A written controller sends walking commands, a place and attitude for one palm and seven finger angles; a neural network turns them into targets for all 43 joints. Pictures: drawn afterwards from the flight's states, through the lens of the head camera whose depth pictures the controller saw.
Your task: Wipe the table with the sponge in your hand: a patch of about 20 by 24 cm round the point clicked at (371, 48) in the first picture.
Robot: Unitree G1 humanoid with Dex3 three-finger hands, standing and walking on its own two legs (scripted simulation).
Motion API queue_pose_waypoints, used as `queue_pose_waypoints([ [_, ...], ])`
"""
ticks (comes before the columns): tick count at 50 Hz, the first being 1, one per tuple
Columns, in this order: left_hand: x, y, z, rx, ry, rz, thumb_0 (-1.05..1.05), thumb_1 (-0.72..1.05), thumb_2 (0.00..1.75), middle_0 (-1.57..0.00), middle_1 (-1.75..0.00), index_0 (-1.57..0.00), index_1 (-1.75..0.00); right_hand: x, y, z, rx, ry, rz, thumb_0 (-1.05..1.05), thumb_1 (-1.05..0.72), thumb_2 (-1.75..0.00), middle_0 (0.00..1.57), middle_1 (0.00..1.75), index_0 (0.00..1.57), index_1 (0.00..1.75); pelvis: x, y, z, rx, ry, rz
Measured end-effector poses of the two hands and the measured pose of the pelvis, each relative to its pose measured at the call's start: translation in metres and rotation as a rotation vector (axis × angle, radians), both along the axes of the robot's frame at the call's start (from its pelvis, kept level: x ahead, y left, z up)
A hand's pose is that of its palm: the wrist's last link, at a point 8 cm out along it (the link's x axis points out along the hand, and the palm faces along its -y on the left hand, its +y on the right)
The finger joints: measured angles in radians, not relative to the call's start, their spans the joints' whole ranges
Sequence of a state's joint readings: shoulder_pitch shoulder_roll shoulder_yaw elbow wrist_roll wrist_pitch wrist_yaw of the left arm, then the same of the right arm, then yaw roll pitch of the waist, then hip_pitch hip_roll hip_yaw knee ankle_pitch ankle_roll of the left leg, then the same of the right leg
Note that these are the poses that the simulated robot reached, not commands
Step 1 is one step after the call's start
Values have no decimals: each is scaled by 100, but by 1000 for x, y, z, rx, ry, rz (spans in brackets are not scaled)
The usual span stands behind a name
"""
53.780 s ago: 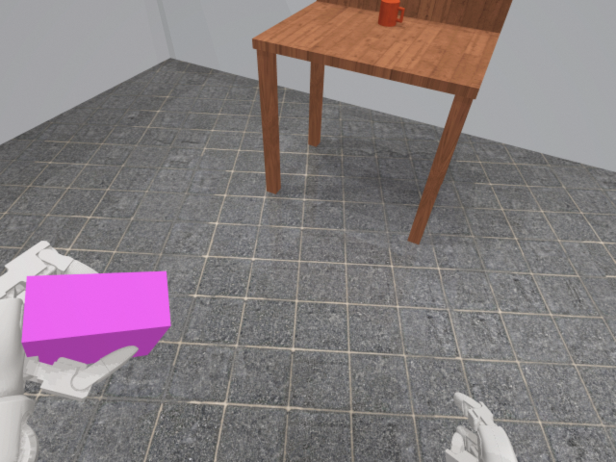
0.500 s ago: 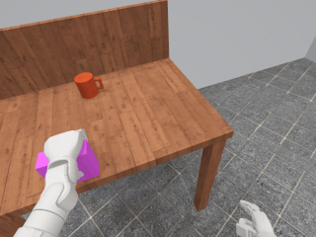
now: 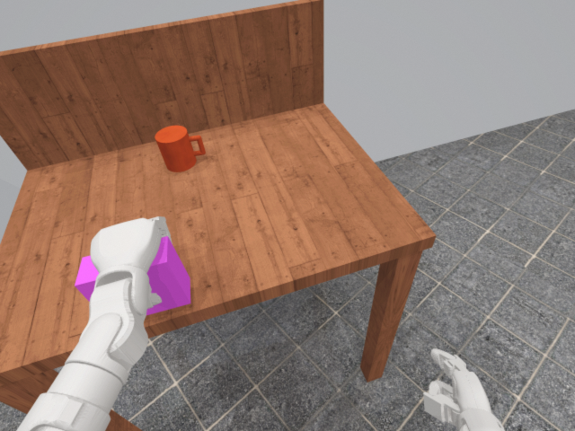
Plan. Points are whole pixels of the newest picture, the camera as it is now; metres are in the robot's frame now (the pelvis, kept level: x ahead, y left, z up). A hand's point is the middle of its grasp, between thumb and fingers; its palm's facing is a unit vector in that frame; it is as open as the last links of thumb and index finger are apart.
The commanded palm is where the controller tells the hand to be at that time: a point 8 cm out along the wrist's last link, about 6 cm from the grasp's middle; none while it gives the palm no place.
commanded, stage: lift the sponge slowly off the table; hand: left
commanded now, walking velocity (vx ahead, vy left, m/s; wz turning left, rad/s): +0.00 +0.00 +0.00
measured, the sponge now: (143, 287) +0.30 +0.28 +0.03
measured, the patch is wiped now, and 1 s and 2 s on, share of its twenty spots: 1.00 1.00 1.00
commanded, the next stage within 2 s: bring the sponge back beside the body in 1.28 s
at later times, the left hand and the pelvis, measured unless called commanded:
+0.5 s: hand (140, 251) +0.32 +0.26 +0.10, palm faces +0.03 -0.08 -1.00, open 9.7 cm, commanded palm +0.29 +0.26 +0.17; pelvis +0.01 +0.00 +0.00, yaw -1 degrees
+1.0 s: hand (132, 229) +0.33 +0.26 +0.14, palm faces +0.08 -0.07 -0.99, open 9.7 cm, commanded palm +0.29 +0.26 +0.21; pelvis +0.00 +0.00 +0.01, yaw +0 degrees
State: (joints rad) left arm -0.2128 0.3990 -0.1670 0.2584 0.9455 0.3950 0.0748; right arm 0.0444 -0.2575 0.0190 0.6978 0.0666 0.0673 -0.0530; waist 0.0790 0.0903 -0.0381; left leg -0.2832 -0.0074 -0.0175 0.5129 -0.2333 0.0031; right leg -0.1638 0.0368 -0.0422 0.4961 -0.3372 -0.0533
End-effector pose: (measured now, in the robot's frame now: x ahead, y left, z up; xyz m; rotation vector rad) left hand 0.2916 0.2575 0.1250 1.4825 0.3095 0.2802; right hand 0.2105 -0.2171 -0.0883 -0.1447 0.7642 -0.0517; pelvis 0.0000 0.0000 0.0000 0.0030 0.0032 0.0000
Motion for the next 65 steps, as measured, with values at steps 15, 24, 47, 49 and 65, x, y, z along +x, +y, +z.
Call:
queue_pose_waypoints([
  [15, 15, -8, 17, -8, -16, -21, 0, -49, 108, -78, -137, -78, -139, -11, -10, -4, 5, 32, -20, 1, -91, -90, 20, 30, 20, 30, 4, -2, 2, 3, 1, -16],
  [24, 6, -2, 27, -16, -32, -2, 0, -49, 108, -78, -137, -78, -139, 0, -15, 2, -3, 8, -17, 1, -91, -90, 20, 30, 20, 30, 8, -3, 3, 4, -9, -16],
  [47, 10, -5, 61, -3, -76, -31, 0, -49, 108, -78, -137, -78, -138, 19, 15, 13, 34, -39, 59, 1, -91, -90, 20, 30, 20, 30, 1, 1, 5, 2, -21, -4],
  [49, 10, -3, 64, -1, -85, -24, 0, -49, 108, -78, -137, -78, -138, 16, 15, 12, 36, -33, 58, 1, -91, -90, 20, 30, 20, 30, 1, 1, 5, 2, -21, -7],
  [65, 10, 0, 74, 0, -69, -28, 0, -49, 108, -78, -137, -78, -138, 8, 8, 11, 14, -23, 47, 1, -91, -90, 20, 30, 20, 30, -4, 4, 6, 0, -31, -1],
])
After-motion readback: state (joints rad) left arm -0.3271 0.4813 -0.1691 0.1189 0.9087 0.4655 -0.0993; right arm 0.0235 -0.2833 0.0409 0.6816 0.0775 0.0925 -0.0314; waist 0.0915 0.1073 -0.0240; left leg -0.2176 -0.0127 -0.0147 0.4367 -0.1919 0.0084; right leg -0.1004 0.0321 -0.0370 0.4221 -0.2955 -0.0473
